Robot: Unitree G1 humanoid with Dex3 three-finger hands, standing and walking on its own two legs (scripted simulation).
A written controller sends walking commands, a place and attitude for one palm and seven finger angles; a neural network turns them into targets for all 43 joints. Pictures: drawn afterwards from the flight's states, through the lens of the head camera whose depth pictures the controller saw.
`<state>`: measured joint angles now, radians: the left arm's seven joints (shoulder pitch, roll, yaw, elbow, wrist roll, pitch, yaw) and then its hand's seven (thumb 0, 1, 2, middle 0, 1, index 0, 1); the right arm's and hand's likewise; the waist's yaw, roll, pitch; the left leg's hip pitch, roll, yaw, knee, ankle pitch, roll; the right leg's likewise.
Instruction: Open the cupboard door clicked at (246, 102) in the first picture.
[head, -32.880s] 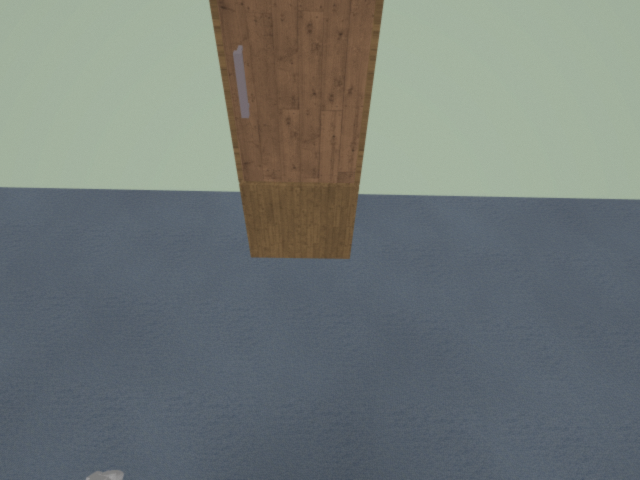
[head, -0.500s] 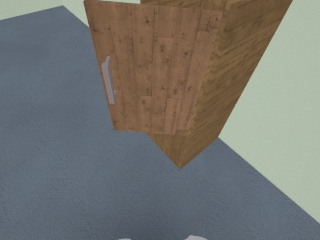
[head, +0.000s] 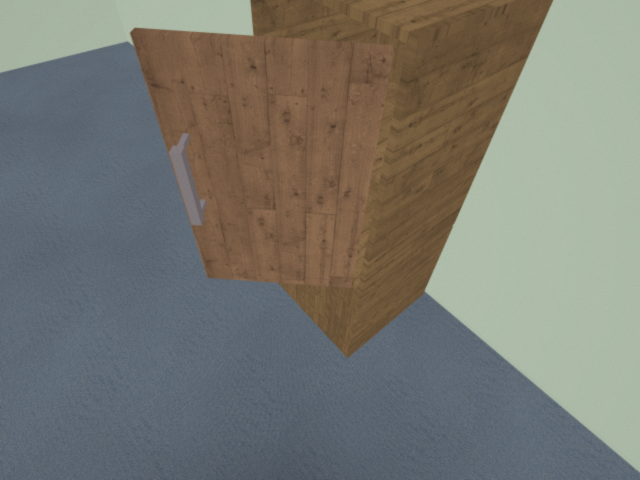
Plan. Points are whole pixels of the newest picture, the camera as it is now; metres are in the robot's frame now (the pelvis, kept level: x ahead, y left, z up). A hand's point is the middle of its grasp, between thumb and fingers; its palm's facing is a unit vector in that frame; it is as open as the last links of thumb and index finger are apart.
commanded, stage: come to a stop and stand still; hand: left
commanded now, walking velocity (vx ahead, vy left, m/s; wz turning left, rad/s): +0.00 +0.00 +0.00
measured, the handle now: (191, 181) +0.59 +0.27 +0.00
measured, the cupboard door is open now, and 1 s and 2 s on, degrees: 46 46 46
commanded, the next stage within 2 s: look again from close up in 0.16 s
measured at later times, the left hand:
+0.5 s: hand out of the picture +0.01 +0.17 -0.18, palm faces +0.01 -0.98 -0.19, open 7.4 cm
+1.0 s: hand out of the picture +0.02 +0.19 -0.18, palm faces +0.00 -0.98 -0.20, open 7.4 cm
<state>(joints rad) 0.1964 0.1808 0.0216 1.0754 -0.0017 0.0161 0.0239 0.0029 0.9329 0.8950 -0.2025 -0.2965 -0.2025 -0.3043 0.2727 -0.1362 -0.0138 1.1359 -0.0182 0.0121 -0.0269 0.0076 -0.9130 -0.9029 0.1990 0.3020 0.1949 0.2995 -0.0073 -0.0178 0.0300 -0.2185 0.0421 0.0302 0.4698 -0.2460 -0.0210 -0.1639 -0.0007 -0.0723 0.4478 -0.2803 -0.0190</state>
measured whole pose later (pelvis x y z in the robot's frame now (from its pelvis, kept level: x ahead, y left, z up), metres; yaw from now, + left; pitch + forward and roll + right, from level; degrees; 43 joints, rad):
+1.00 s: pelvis +0.01 +0.01 -0.01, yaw -2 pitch -1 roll +0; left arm 0.29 0.17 0.00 1.07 0.01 0.00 0.03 0.01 0.90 0.90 -0.20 -0.30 -0.20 -0.30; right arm 0.29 -0.16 0.01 1.10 -0.02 -0.01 -0.01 0.01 -0.91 -0.90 0.20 0.30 0.20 0.30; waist 0.01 -0.01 0.03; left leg -0.22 0.02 0.06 0.53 -0.29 0.00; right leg -0.19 -0.02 -0.04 0.53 -0.33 0.00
